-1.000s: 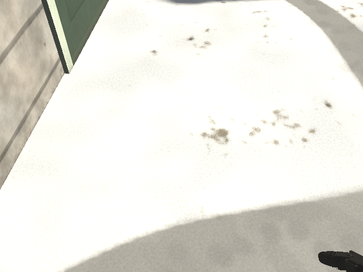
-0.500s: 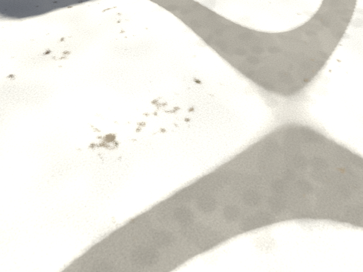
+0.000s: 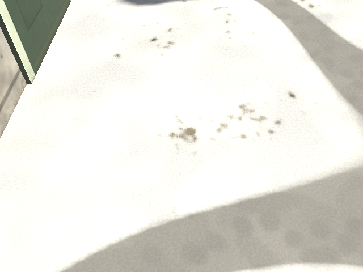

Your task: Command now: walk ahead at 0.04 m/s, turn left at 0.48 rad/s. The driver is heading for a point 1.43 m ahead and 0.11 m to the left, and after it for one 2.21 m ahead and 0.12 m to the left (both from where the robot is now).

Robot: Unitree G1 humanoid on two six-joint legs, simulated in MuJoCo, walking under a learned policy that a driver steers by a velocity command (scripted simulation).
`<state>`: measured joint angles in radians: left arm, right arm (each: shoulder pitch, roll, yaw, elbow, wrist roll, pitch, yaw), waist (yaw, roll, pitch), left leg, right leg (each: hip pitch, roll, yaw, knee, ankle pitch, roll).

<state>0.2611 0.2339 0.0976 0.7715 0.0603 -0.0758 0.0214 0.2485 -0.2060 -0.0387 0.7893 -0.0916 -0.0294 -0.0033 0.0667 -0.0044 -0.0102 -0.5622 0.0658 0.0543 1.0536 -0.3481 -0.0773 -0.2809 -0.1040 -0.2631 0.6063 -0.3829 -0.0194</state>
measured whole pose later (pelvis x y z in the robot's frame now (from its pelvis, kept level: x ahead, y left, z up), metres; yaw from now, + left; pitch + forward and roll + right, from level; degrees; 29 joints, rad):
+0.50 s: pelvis +0.16 +0.07 -0.08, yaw +16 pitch +3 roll +2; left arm 0.09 0.22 0.00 0.73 -0.01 -0.07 -0.06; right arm 0.47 -0.16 0.00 0.93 0.02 -0.08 -0.01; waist -0.11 -0.06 -0.06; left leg -0.26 -0.15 -0.05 1.06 -0.85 0.08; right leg -0.54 -0.05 0.09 0.49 0.29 0.02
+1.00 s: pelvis +0.41 +0.15 -0.18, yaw +2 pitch +4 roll -1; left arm 0.36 0.24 0.08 0.84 -0.04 -0.04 0.03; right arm 0.01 -0.21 -0.05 0.68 0.01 -0.10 -0.02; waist 0.06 -0.01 -0.05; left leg -0.50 -0.01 -0.06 0.58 -0.13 -0.01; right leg -0.31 0.11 0.21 0.75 -0.46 -0.05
